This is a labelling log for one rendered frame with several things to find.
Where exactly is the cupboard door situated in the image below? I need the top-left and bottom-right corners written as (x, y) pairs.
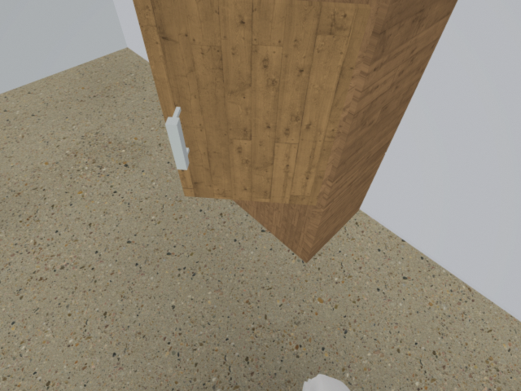
top-left (133, 0), bottom-right (371, 205)

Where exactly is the handle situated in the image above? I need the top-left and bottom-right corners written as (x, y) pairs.
top-left (165, 107), bottom-right (190, 170)

